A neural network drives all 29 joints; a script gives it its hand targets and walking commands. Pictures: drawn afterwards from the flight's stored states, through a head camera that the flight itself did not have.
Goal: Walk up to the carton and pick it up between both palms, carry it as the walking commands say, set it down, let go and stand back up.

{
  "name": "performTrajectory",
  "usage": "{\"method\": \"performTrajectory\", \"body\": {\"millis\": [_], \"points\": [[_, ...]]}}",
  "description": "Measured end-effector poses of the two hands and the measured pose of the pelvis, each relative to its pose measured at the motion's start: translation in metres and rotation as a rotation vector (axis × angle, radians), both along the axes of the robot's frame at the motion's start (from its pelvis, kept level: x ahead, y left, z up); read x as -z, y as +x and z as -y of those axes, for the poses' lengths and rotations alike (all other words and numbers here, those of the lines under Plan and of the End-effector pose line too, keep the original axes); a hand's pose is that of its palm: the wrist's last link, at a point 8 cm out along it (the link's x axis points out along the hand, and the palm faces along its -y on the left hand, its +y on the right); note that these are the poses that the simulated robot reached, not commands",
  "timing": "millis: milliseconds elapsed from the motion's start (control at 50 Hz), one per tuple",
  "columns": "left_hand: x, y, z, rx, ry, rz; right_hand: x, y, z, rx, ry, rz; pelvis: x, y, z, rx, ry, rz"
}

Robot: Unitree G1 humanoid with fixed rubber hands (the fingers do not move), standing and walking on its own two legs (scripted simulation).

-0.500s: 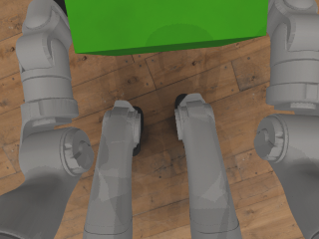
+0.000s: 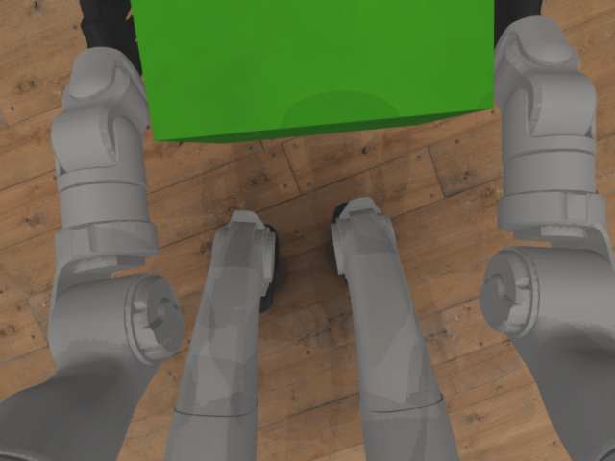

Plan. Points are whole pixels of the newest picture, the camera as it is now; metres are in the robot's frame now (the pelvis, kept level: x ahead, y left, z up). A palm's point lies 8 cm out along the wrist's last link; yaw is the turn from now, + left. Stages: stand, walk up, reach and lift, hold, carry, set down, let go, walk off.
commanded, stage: reach and lift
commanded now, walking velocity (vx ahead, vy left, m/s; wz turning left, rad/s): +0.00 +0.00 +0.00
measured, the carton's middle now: (313, 50) +0.51 -0.03 -0.15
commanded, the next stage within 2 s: none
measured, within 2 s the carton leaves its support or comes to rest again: neither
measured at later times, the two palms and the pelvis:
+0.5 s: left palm (60, 43) +0.48 +0.17 -0.01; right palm (553, 10) +0.49 -0.21 -0.01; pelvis +0.01 +0.00 +0.06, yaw +0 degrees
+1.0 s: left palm out of the picture +0.46 +0.17 +0.08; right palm out of the picture +0.46 -0.20 +0.07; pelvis +0.05 +0.00 +0.13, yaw +0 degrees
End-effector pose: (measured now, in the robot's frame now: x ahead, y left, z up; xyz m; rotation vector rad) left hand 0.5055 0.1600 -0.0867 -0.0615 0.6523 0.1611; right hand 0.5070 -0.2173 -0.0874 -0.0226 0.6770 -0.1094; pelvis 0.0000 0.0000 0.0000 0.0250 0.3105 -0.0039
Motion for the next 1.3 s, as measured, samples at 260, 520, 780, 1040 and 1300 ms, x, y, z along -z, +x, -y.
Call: {"method": "performTrajectory", "body": {"millis": [260, 520, 780, 1040, 1300], "points": [[-0.038, -0.012, -0.005, 0.001, 0.004, 0.001, -0.038, -0.011, -0.005, -0.003, -0.002, 0.001, -0.029, 0.003, -0.002, -0.001, -0.009, 0.051], [-0.078, -0.022, -0.007, 0.009, 0.016, 0.000, -0.077, -0.022, -0.007, -0.009, -0.008, 0.000, -0.062, 0.011, -0.004, 0.000, -0.015, 0.101], [-0.117, -0.034, -0.011, 0.016, 0.032, -0.011, -0.117, -0.032, -0.011, -0.015, -0.011, -0.011, -0.098, 0.023, -0.003, 0.000, -0.020, 0.153], [-0.174, -0.048, -0.014, 0.026, 0.014, -0.060, -0.170, -0.051, -0.014, 0.009, 0.012, -0.060, -0.132, 0.056, -0.005, -0.003, -0.023, 0.053], [-0.249, -0.042, -0.017, 0.031, 0.004, -0.055, -0.252, -0.046, -0.016, 0.010, 0.018, -0.052, -0.175, 0.113, -0.003, 0.004, -0.027, 0.062]]}}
